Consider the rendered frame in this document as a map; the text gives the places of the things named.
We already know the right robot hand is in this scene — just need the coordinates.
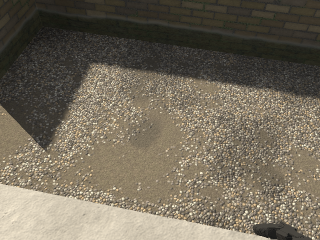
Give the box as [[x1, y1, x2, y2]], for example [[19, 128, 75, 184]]
[[253, 221, 312, 240]]

